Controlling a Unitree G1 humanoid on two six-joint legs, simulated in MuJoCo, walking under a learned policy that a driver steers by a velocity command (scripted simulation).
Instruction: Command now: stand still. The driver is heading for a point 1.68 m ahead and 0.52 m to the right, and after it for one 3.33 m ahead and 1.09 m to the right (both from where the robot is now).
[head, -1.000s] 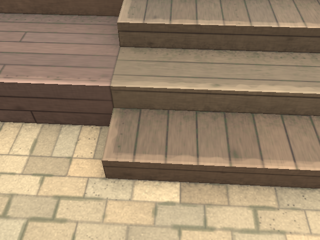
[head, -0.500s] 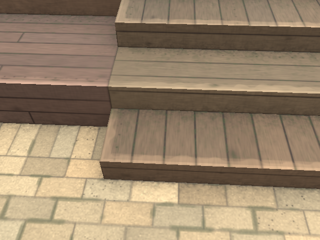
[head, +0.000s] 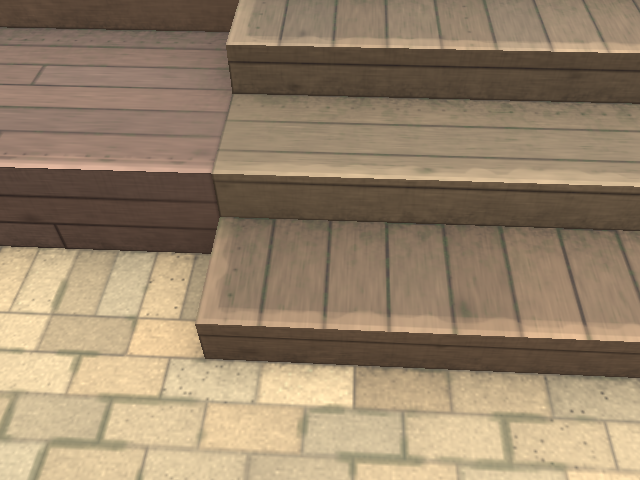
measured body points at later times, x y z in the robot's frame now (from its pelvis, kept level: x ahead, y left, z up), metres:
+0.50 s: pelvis +0.14 +0.07 -0.02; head +0.16 +0.08 +0.43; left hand +0.06 +0.30 -0.17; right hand +0.21 -0.18 -0.15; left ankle +0.19 +0.14 -0.74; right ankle -0.02 -0.06 -0.66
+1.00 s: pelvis +0.41 +0.04 -0.03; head +0.45 +0.03 +0.42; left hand +0.59 +0.24 -0.16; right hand +0.32 -0.19 -0.17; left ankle +0.23 +0.16 -0.65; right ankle +0.48 -0.02 -0.74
